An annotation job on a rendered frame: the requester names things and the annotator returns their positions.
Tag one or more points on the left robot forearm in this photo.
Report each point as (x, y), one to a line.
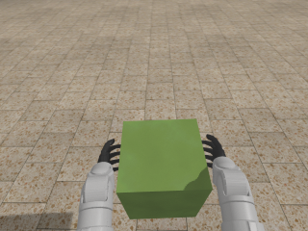
(97, 199)

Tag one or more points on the right robot hand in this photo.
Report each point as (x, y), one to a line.
(216, 149)

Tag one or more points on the right robot forearm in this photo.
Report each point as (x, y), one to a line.
(234, 197)

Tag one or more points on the carton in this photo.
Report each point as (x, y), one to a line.
(162, 169)

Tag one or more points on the left robot hand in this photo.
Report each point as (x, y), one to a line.
(106, 154)

